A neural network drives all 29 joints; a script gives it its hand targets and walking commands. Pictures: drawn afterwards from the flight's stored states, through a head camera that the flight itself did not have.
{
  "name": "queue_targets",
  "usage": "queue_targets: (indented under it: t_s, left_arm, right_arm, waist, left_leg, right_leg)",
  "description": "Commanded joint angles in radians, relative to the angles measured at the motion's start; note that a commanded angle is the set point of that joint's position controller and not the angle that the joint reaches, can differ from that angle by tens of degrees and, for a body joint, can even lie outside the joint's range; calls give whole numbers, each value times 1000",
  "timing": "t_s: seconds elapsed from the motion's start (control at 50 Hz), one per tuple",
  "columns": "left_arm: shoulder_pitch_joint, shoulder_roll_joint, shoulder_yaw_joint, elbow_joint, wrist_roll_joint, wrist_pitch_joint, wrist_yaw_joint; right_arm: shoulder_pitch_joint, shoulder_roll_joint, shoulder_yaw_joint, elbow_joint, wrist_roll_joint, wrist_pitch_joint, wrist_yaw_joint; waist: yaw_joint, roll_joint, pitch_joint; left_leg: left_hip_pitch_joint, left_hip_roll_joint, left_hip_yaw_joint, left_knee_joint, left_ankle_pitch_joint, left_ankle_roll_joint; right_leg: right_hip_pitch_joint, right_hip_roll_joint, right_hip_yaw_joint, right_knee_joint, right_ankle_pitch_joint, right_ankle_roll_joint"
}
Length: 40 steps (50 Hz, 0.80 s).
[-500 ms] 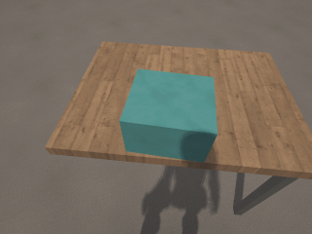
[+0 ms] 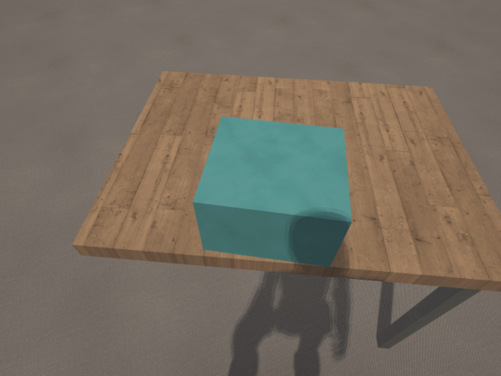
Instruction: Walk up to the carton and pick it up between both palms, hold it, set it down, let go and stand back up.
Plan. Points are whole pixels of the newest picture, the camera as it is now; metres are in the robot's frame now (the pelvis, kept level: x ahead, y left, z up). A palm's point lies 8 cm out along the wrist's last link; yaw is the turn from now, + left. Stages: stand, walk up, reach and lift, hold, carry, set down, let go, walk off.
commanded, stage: stand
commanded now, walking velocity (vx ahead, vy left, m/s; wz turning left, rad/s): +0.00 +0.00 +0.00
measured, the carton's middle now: (273, 188) +0.45 -0.03 +0.00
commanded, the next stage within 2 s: none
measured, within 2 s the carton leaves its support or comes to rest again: neither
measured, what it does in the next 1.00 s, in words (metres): stands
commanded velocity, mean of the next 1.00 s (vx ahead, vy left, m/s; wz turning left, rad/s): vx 0.00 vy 0.00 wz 0.00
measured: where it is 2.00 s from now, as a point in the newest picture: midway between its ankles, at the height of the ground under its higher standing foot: outside the picture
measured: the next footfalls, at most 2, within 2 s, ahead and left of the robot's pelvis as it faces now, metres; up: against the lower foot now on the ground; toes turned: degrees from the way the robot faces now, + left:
none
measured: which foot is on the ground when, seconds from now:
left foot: down 0.00-1.00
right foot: down 0.00-1.00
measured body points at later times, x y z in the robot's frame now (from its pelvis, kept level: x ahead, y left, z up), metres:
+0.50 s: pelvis +0.01 +0.01 +0.00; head +0.03 +0.01 +0.45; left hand -0.02 +0.20 -0.17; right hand -0.02 -0.19 -0.16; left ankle -0.04 +0.11 -0.74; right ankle -0.04 -0.13 -0.74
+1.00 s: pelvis +0.02 +0.02 +0.00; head +0.04 +0.03 +0.45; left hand +0.00 +0.21 -0.17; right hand +0.00 -0.18 -0.16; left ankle -0.04 +0.11 -0.74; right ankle -0.04 -0.13 -0.74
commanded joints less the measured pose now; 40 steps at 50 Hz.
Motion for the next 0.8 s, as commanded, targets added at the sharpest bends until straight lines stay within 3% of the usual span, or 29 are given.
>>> queue_targets:
  t_s: [0.0, 0.08, 0.18, 0.3, 0.36, 0.44, 0.46, 0.48, 0.56, 0.6, 0.62, 0.64, 0.7, 0.74, 0.76, 0.78]
  left_arm:
    - [74, 77, 10, -4, 0, -5, 5]
    - [70, 80, 4, 1, 0, -5, 6]
    - [98, 73, 1, 11, 0, 1, 5]
    - [85, 73, -1, 10, 0, -4, 3]
    - [75, 74, 2, 4, 1, -5, 5]
    - [93, 61, -1, 7, -2, -5, 6]
    - [79, 59, -3, 10, 2, -1, 7]
    - [100, 55, -3, 13, 0, -2, 7]
    - [97, 40, -7, 18, 0, 1, 7]
    - [100, 46, -4, 15, -1, -1, 9]
    - [79, 73, 2, 12, 0, 0, 8]
    - [90, 71, 6, 10, -1, -2, 6]
    - [95, 68, 1, 19, 0, -3, 8]
    - [96, 68, 2, 15, 0, -2, 7]
    - [112, 82, 5, 25, 2, -3, 10]
    - [118, 71, 3, 25, -1, -3, 9]
  right_arm:
    - [86, -70, -5, -8, 1, -8, -5]
    - [91, -100, -13, 3, 0, -9, -5]
    - [103, -70, -3, 10, 4, -7, 0]
    - [88, -66, 0, -5, 2, -4, -5]
    - [88, -76, -4, -7, 2, -11, -1]
    - [119, -72, -7, 3, 2, -12, -5]
    - [116, -84, -8, 2, 2, -12, -1]
    - [113, -71, -4, 2, 5, -12, -2]
    - [106, -83, -9, -4, 4, -16, -2]
    - [94, -86, -9, -8, 2, -15, -5]
    - [107, -80, -5, -4, 6, -19, -4]
    - [118, -69, -6, 0, -1, -19, -4]
    - [133, -95, -13, 1, 3, -21, -2]
    - [111, -85, -13, -7, 2, -19, -2]
    - [106, -86, -11, -11, -1, -20, -2]
    - [108, -95, -17, -6, 2, -18, -4]
  waist:
    - [1, -1, 27]
    - [0, -8, 69]
    - [8, 31, 61]
    - [2, 6, 56]
    - [-1, 29, 27]
    - [-2, 0, 36]
    - [-11, 9, 37]
    - [2, 31, 47]
    - [4, -20, 28]
    - [9, 34, 30]
    - [-6, 26, 23]
    - [2, -1, 15]
    - [-10, 1, 26]
    - [-4, 28, 29]
    - [-2, 0, 34]
    - [4, 16, 30]
  left_leg:
    - [-19, 97, -89, -91, 446, 32]
    - [-41, 94, -87, -103, 456, 28]
    - [-37, 85, -78, -108, 413, 25]
    - [-30, 84, -81, -101, 399, 28]
    - [-43, 88, -86, -107, 422, 33]
    - [-32, 88, -83, -105, 423, 28]
    - [-42, 89, -87, -109, 430, 28]
    - [-46, 87, -83, -105, 440, 28]
    - [-32, 98, -93, -107, 485, 34]
    - [-19, 91, -83, -102, 492, 34]
    - [-17, 93, -88, -100, 505, 34]
    - [-20, 93, -87, -100, 516, 37]
    - [5, 98, -93, -101, 559, 35]
    - [-11, 98, -91, -91, 555, 40]
    - [-9, 102, -95, -82, 569, 42]
    - [4, 92, -85, -88, 564, 38]
  right_leg:
    - [-51, -66, 42, -76, 319, -40]
    - [-42, -74, 44, -80, 335, -35]
    - [-43, -76, 47, -85, 326, -36]
    - [-59, -73, 44, -91, 324, -33]
    - [-23, -75, 42, -88, 317, -30]
    - [-23, -73, 45, -85, 333, -32]
    - [-24, -73, 43, -90, 329, -32]
    - [-22, -78, 46, -89, 338, -30]
    - [-16, -78, 32, -76, 348, -27]
    - [-18, -84, 39, -82, 348, -29]
    - [-14, -83, 42, -83, 364, -26]
    - [-8, -82, 33, -71, 371, -27]
    - [-21, -80, 38, -77, 379, -27]
    - [-11, -86, 32, -75, 389, -26]
    - [-11, -89, 25, -72, 425, -23]
    - [-12, -89, 31, -76, 427, -21]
